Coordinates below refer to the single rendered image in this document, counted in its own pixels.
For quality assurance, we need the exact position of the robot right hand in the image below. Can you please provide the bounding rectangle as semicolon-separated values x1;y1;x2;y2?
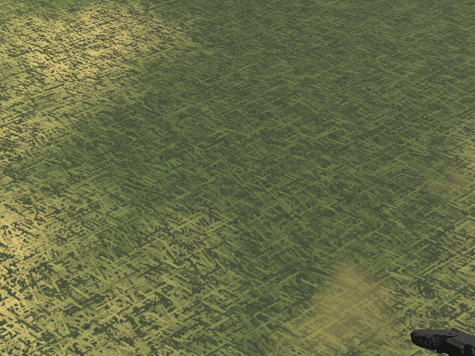
410;328;475;356

